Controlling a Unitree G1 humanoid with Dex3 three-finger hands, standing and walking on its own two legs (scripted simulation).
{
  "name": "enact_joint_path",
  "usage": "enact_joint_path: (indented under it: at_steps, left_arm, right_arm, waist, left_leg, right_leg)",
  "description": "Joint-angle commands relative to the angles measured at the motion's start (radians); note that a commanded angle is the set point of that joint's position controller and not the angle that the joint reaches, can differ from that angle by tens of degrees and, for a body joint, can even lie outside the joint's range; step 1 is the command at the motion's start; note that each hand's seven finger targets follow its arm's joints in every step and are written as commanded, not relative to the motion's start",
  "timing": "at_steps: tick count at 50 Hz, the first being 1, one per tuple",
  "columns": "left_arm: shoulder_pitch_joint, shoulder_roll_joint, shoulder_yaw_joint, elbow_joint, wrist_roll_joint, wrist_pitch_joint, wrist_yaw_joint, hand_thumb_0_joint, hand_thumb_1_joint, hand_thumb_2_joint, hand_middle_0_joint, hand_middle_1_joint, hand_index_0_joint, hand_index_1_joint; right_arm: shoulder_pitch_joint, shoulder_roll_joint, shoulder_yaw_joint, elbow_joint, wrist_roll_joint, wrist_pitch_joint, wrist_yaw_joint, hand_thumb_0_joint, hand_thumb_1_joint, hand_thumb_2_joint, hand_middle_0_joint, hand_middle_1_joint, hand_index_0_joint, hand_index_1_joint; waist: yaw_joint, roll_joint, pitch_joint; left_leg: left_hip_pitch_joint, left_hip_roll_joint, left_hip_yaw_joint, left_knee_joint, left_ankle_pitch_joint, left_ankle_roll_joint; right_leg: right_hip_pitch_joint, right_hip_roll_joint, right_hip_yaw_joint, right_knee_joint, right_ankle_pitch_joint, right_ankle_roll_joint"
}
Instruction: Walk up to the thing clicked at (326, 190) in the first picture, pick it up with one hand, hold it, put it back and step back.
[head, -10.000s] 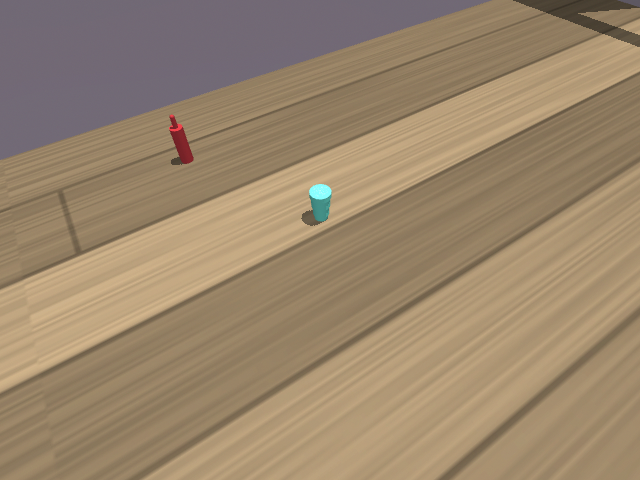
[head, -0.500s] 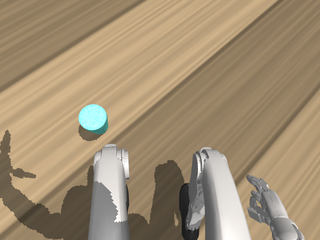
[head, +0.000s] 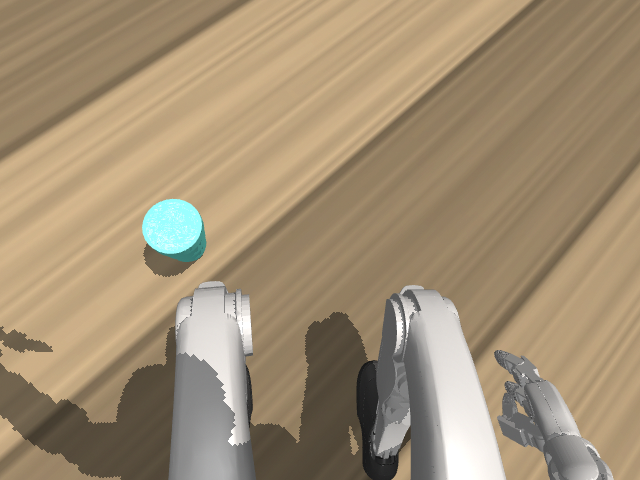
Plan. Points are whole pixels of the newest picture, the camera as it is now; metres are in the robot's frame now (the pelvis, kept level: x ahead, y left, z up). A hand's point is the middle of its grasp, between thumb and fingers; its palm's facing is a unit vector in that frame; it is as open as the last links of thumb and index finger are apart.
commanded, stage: go down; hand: left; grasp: from the side
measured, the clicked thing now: (181, 237) +0.43 +0.26 -0.32
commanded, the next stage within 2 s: approach in 0.20 s
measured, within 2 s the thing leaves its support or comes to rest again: neither
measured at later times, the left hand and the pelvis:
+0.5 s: hand out of the picture +0.33 +0.44 -0.03, palm faces +0.26 -0.96 -0.07, open 17.6 cm; pelvis +0.00 +0.00 -0.02, yaw -1 degrees
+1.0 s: hand (112, 252) +0.38 +0.34 -0.24, palm faces +0.14 -0.99 +0.04, open 17.6 cm; pelvis -0.01 +0.01 -0.10, yaw -7 degrees
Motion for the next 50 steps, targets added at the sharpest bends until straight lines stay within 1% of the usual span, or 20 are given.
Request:
enact_joint_path:
  at_steps: [1, 4, 8, 12, 13, 15, 16, 19, 23, 25, 26, 28, 31, 33, 36, 37, 41, 42, 45, 50]
  left_arm:
    - [-0.122, 0.435, 0.09, -0.167, -0.043, -0.061, -0.001, 0.0, -0.539, 0.12, -0.033, -0.082, -0.021, -0.093]
    - [-0.129, 0.454, 0.101, -0.178, -0.052, -0.065, -0.005, 0.0, -0.574, 0.109, -0.04, -0.083, -0.026, -0.096]
    - [-0.132, 0.444, 0.092, -0.191, -0.054, -0.065, -0.017, 0.0, -0.564, 0.115, -0.036, -0.085, -0.024, -0.097]
    - [-0.122, 0.441, 0.099, -0.17, -0.06, -0.062, -0.019, 0.0, -0.57, 0.107, -0.041, -0.082, -0.026, -0.095]
    - [-0.118, 0.46, 0.108, -0.17, -0.061, -0.064, -0.018, 0.0, -0.562, 0.106, -0.041, -0.077, -0.026, -0.09]
    - [-0.128, 0.456, 0.103, -0.175, -0.062, -0.068, -0.02, 0.0, -0.562, 0.151, -0.065, -0.113, -0.027, -0.15]
    - [-0.123, 0.449, 0.105, -0.166, -0.066, -0.069, -0.021, 0.0, -0.611, 0.078, -0.065, -0.083, -0.036, -0.11]
    - [-0.113, 0.401, 0.099, -0.114, -0.091, -0.09, -0.036, 0.0, -0.611, 0.064, -0.07, -0.094, -0.046, -0.116]
    - [-0.165, 0.33, 0.067, -0.042, -0.137, -0.152, -0.06, 0.0, -0.611, 0.066, -0.065, -0.087, -0.04, -0.111]
    - [-0.164, 0.322, 0.061, 0.011, -0.152, -0.188, -0.07, 0.0, -0.611, 0.045, -0.076, -0.083, -0.052, -0.104]
    - [-0.185, 0.308, 0.044, 0.023, -0.153, -0.207, -0.072, 0.0, -0.611, 0.058, -0.074, -0.09, -0.049, -0.113]
    - [-0.196, 0.321, 0.046, 0.048, -0.155, -0.245, -0.068, 0.0, -0.611, 0.054, -0.072, -0.087, -0.049, -0.107]
    - [-0.211, 0.345, 0.048, 0.065, -0.147, -0.3, -0.054, 0.0, -0.608, 0.045, -0.074, -0.076, -0.051, -0.096]
    - [-0.23, 0.411, 0.07, 0.058, -0.134, -0.334, -0.037, 0.0, -0.604, 0.049, -0.075, -0.08, -0.052, -0.099]
    - [-0.221, 0.436, 0.076, 0.064, -0.112, -0.38, -0.015, 0.0, -0.601, 0.064, -0.071, -0.096, -0.051, -0.113]
    - [-0.217, 0.411, 0.055, 0.083, -0.106, -0.393, -0.008, 0.0, -0.596, 0.064, -0.071, -0.095, -0.052, -0.111]
    - [-0.188, 0.374, 0.043, 0.111, -0.109, -0.45, 0.017, 0.0, -0.611, 0.067, -0.07, -0.102, -0.051, -0.118]
    - [-0.176, 0.335, 0.014, 0.129, -0.109, -0.462, 0.017, 0.0, -0.611, 0.063, -0.066, -0.104, -0.05, -0.117]
    - [-0.183, 0.285, -0.04, 0.167, -0.1, -0.494, 0.039, 0.0, -0.611, 0.051, -0.071, -0.112, -0.06, -0.12]
    - [-0.203, 0.281, -0.061, 0.195, -0.094, -0.569, 0.117, 0.0, -0.611, 0.03, -0.066, -0.109, -0.067, -0.108]
  right_arm:
    - [0.113, -0.23, -0.083, -0.057, 0.003, -0.022, -0.019, 0.0, -0.922, -0.912, 0.199, 0.3, 0.199, 0.3]
    - [0.103, -0.227, -0.081, -0.061, 0.004, -0.024, -0.017, 0.0, -0.928, -0.913, 0.199, 0.3, 0.199, 0.3]
    - [0.102, -0.241, -0.082, -0.056, 0.003, -0.024, -0.019, 0.0, -0.926, -0.913, 0.199, 0.3, 0.199, 0.3]
    - [0.108, -0.235, -0.074, -0.054, 0.001, -0.022, -0.018, 0.0, -0.927, -0.913, 0.199, 0.3, 0.199, 0.3]
    - [0.099, -0.239, -0.075, -0.055, 0.004, -0.023, -0.02, 0.0, -0.927, -0.913, 0.199, 0.3, 0.199, 0.3]
    - [0.086, -0.241, -0.075, -0.061, 0.005, -0.021, -0.018, 0.0, -0.938, -0.915, 0.199, 0.3, 0.199, 0.3]
    - [0.088, -0.243, -0.072, -0.061, 0.004, -0.022, -0.018, 0.0, -0.907, -0.907, 0.197, 0.3, 0.198, 0.3]
    - [0.077, -0.243, -0.065, -0.061, 0.004, -0.024, -0.014, 0.0, -0.916, -0.908, 0.198, 0.3, 0.198, 0.3]
    - [0.057, -0.241, -0.043, -0.059, -0.009, -0.037, -0.009, 0.0, -0.915, -0.909, 0.197, 0.3, 0.198, 0.3]
    - [0.045, -0.249, -0.031, -0.06, -0.019, -0.044, -0.007, 0.0, -0.914, -0.907, 0.198, 0.3, 0.198, 0.3]
    - [0.045, -0.253, -0.026, -0.062, -0.026, -0.045, -0.005, 0.0, -0.911, -0.907, 0.198, 0.3, 0.198, 0.3]
    - [0.024, -0.262, -0.013, -0.062, -0.038, -0.047, -0.001, 0.0, -0.908, -0.906, 0.198, 0.3, 0.198, 0.3]
    - [0.007, -0.271, 0.007, -0.06, -0.064, -0.043, 0.007, 0.0, -0.907, -0.905, 0.198, 0.3, 0.198, 0.3]
    - [-0.006, -0.282, 0.024, -0.062, -0.082, -0.033, 0.013, 0.0, -0.903, -0.903, 0.198, 0.3, 0.198, 0.3]
    - [-0.043, -0.295, 0.051, -0.07, -0.11, -0.009, 0.019, 0.0, -0.909, -0.905, 0.198, 0.3, 0.199, 0.3]
    - [-0.058, -0.296, 0.059, -0.07, -0.119, -0.002, 0.021, 0.0, -0.908, -0.905, 0.198, 0.3, 0.199, 0.3]
    - [-0.088, -0.317, 0.093, -0.072, -0.152, 0.024, 0.031, 0.0, -0.92, -0.909, 0.198, 0.3, 0.198, 0.3]
    - [-0.107, -0.322, 0.097, -0.076, -0.158, 0.028, 0.034, 0.0, -0.924, -0.909, 0.198, 0.3, 0.198, 0.3]
    - [-0.128, -0.335, 0.12, -0.078, -0.177, 0.046, 0.042, 0.0, -0.93, -0.909, 0.198, 0.3, 0.199, 0.3]
    - [-0.173, -0.35, 0.163, -0.094, -0.203, 0.068, 0.062, 0.0, -0.931, -0.906, 0.198, 0.3, 0.199, 0.3]
  waist:
    - [0.054, 0.257, -0.6]
    - [0.064, 0.238, -0.607]
    - [0.058, 0.29, -0.616]
    - [0.046, 0.257, -0.598]
    - [0.062, 0.273, -0.578]
    - [0.058, 0.282, -0.564]
    - [0.053, 0.283, -0.557]
    - [0.034, 0.252, -0.508]
    - [-0.013, 0.189, -0.466]
    - [-0.014, 0.18, -0.463]
    - [-0.029, 0.182, -0.457]
    - [-0.023, 0.186, -0.45]
    - [-0.02, 0.207, -0.467]
    - [-0.013, 0.236, -0.472]
    - [-0.014, 0.3, -0.476]
    - [-0.028, 0.321, -0.463]
    - [-0.06, 0.356, -0.458]
    - [-0.073, 0.364, -0.45]
    - [-0.11, 0.36, -0.399]
    - [-0.137, 0.333, -0.334]
  left_leg:
    - [0.509, -0.018, 0.061, -0.274, 0.138, 0.038]
    - [0.472, -0.021, 0.073, -0.261, 0.109, 0.042]
    - [0.531, -0.017, 0.056, -0.263, 0.139, 0.036]
    - [0.501, -0.018, 0.054, -0.245, 0.15, 0.039]
    - [0.486, -0.018, 0.055, -0.26, 0.116, 0.038]
    - [0.483, -0.015, 0.044, -0.27, 0.07, 0.038]
    - [0.487, -0.014, 0.042, -0.265, 0.079, 0.036]
    - [0.452, -0.012, 0.029, -0.246, 0.077, 0.035]
    - [0.381, -0.014, 0.036, -0.17, 0.084, 0.04]
    - [0.37, -0.013, 0.039, -0.142, 0.08, 0.038]
    - [0.363, -0.012, 0.035, -0.132, 0.068, 0.037]
    - [0.36, -0.008, 0.03, -0.111, 0.052, 0.033]
    - [0.353, -0.004, 0.036, -0.062, 0.076, 0.028]
    - [0.351, -0.001, 0.031, -0.049, 0.076, 0.025]
    - [0.388, 0.01, 0.018, -0.025, 0.1, 0.016]
    - [0.39, 0.012, 0.018, -0.019, 0.103, 0.014]
    - [0.425, 0.022, -0.01, 0.019, 0.168, 0.002]
    - [0.436, 0.024, -0.019, 0.028, 0.173, -0.001]
    - [0.415, 0.027, -0.041, 0.051, 0.177, -0.007]
    - [0.362, 0.03, -0.053, 0.095, 0.122, -0.004]
  right_leg:
    - [0.239, 0.041, -0.033, -0.22, 0.155, -0.056]
    - [0.252, 0.044, -0.024, -0.234, 0.128, -0.054]
    - [0.204, 0.044, -0.037, -0.201, 0.156, -0.059]
    - [0.218, 0.044, -0.042, -0.2, 0.162, -0.055]
    - [0.206, 0.045, -0.041, -0.197, 0.137, -0.057]
    - [0.178, 0.047, -0.046, -0.189, 0.107, -0.057]
    - [0.178, 0.046, -0.048, -0.185, 0.117, -0.056]
    - [0.137, 0.048, -0.058, -0.161, 0.111, -0.056]
    - [0.135, 0.056, -0.065, -0.144, 0.114, -0.052]
    - [0.137, 0.061, -0.068, -0.135, 0.11, -0.052]
    - [0.136, 0.062, -0.075, -0.129, 0.101, -0.052]
    - [0.118, 0.068, -0.083, -0.107, 0.089, -0.053]
    - [0.14, 0.075, -0.087, -0.078, 0.111, -0.051]
    - [0.147, 0.08, -0.098, -0.054, 0.112, -0.052]
    - [0.133, 0.087, -0.113, -0.011, 0.135, -0.053]
    - [0.133, 0.087, -0.117, -0.003, 0.143, -0.052]
    - [0.147, 0.092, -0.146, 0.044, 0.202, -0.048]
    - [0.12, 0.092, -0.156, 0.055, 0.205, -0.047]
    - [0.113, 0.094, -0.179, 0.078, 0.217, -0.047]
    - [0.139, 0.101, -0.202, 0.088, 0.202, -0.039]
